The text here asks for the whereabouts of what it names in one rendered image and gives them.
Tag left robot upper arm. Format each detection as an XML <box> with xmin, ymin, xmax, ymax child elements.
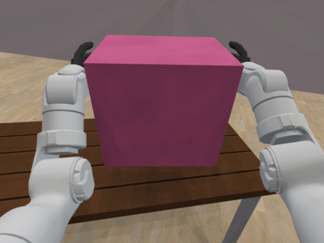
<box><xmin>0</xmin><ymin>156</ymin><xmax>95</xmax><ymax>243</ymax></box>

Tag robot left forearm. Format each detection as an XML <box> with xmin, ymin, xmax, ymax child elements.
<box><xmin>28</xmin><ymin>64</ymin><xmax>88</xmax><ymax>198</ymax></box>

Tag robot right hand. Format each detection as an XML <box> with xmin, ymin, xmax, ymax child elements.
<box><xmin>229</xmin><ymin>41</ymin><xmax>251</xmax><ymax>63</ymax></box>

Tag robot right forearm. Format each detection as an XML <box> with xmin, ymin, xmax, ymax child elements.
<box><xmin>237</xmin><ymin>62</ymin><xmax>324</xmax><ymax>157</ymax></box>

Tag right robot upper arm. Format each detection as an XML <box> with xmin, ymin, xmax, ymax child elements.
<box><xmin>259</xmin><ymin>140</ymin><xmax>324</xmax><ymax>243</ymax></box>

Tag carton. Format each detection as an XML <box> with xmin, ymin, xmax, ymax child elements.
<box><xmin>83</xmin><ymin>35</ymin><xmax>244</xmax><ymax>167</ymax></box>

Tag robot left hand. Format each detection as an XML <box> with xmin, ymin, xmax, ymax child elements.
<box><xmin>71</xmin><ymin>42</ymin><xmax>94</xmax><ymax>68</ymax></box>

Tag table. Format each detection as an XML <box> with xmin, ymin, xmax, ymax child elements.
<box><xmin>0</xmin><ymin>118</ymin><xmax>277</xmax><ymax>243</ymax></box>

